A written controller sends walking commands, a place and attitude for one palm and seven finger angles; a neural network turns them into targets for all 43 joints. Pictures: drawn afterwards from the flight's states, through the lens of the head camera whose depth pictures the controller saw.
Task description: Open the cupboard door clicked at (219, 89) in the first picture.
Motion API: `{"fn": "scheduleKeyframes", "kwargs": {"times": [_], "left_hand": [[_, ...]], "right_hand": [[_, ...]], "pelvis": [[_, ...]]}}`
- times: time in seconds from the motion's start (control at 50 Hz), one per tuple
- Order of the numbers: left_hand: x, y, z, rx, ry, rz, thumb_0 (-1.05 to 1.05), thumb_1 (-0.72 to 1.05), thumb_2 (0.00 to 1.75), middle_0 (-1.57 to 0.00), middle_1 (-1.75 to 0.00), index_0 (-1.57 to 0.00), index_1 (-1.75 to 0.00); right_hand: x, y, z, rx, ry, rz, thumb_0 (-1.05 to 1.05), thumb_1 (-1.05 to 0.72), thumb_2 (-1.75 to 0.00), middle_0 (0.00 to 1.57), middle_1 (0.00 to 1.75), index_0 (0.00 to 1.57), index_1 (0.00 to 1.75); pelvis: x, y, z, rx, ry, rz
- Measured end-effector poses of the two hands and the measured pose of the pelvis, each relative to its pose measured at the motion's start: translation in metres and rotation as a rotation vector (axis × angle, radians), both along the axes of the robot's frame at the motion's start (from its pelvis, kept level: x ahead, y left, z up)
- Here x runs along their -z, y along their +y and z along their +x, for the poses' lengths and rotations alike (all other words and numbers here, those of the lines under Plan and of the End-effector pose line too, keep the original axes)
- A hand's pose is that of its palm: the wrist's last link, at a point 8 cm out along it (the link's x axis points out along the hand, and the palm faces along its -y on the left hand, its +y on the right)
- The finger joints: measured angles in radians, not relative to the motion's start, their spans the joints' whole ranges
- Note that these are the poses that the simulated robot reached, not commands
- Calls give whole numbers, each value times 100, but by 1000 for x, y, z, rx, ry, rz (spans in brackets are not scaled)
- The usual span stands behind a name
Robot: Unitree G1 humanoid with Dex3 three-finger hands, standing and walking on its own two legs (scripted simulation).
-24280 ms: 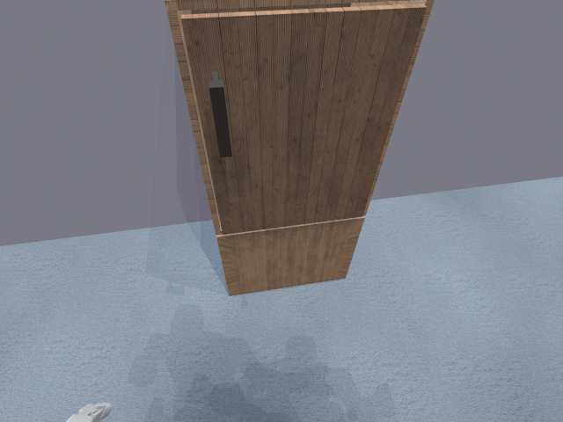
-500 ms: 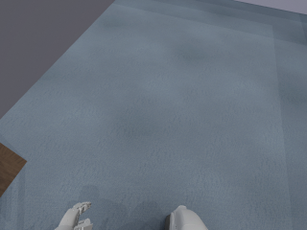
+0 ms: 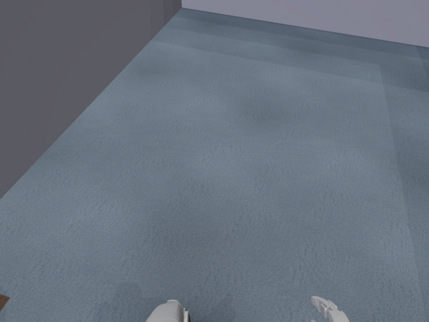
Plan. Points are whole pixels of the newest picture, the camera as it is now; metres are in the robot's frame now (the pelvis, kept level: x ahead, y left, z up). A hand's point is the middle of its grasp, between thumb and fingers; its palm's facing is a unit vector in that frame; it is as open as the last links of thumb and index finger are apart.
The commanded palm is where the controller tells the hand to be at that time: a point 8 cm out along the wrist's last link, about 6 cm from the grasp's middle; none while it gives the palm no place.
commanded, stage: walk to a spot facing it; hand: left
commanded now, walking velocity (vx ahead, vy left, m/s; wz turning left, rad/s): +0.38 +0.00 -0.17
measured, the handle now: out of the picture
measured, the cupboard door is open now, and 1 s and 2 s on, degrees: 37 37 37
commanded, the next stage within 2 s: turn to face it in 0.68 s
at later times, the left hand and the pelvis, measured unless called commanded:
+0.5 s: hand (171, 220) +0.37 +0.15 -0.16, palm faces -0.13 -0.96 -0.26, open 7.3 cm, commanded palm none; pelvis +0.24 -0.05 -0.01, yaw -7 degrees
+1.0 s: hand (187, 197) +0.46 +0.12 -0.19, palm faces +0.06 -0.98 -0.17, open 7.3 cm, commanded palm none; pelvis +0.45 -0.05 -0.01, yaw +1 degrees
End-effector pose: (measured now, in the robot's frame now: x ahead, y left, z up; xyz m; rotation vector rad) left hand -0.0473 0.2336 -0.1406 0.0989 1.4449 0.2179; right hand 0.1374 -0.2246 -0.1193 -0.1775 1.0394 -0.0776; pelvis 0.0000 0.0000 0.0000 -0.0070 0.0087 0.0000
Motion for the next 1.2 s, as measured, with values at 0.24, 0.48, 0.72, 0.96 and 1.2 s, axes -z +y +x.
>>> {"fn": "scheduleKeyframes", "kwargs": {"times": [0.24,0.48,0.72,0.96,1.2], "left_hand": [[3,9,160,75,-58,-49,1,92,90,-20,-30,-20,-30],[-9,-29,400,289,-268,55,1,93,90,-20,-30,-20,-30],[-10,-75,440,197,-163,4,0,96,90,-20,-30,-20,-30],[29,-65,474,48,8,-49,1,92,90,-20,-30,-20,-30],[-15,-67,606,-5,-288,95,1,91,90,-20,-30,-20,-30]], "right_hand": [[9,8,11,127,166,-35,-1,-93,-89,20,30,20,30],[28,-22,-45,323,589,65,0,-92,-89,20,30,20,30],[14,-69,184,254,294,44,0,-92,-89,20,30,20,29],[16,-73,390,72,99,-72,0,-92,-89,20,30,20,30],[33,-92,435,-25,232,-4,0,-91,-89,20,30,20,30]], "pelvis": [[-4,18,111,64,-11,17],[12,-41,233,117,3,38],[-10,-71,337,82,8,9],[16,-53,446,8,-3,0],[7,-93,492,-139,25,7]]}}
